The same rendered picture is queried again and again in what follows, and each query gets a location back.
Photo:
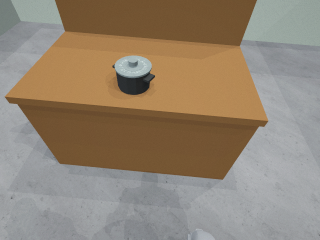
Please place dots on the robot right thigh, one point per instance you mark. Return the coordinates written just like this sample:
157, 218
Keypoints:
199, 235

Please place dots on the table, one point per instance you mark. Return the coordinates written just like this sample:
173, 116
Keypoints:
198, 114

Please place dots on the knob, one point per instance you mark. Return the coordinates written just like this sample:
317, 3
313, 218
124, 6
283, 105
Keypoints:
133, 61

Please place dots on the lid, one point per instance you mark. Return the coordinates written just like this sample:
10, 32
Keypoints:
123, 68

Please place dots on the pot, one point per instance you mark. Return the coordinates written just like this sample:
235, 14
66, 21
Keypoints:
134, 86

